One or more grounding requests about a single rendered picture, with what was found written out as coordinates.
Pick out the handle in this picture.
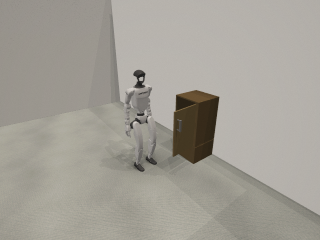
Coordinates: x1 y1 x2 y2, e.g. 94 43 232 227
177 119 182 132

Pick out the robot left forearm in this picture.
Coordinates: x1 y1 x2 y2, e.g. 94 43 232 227
146 102 152 116

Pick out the left robot upper arm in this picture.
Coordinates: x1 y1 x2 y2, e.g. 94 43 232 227
145 84 152 103

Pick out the robot right hand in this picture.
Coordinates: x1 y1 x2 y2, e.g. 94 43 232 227
124 124 132 138

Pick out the robot head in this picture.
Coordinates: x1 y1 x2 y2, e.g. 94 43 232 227
133 70 146 89

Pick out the right robot upper arm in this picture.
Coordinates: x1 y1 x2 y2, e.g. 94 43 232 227
124 88 135 109

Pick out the humanoid robot torso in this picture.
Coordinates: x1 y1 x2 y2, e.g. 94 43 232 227
131 84 149 125

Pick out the cupboard door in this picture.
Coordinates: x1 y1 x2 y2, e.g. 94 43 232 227
172 104 196 157

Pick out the robot right forearm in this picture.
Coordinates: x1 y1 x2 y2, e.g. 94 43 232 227
123 104 130 125

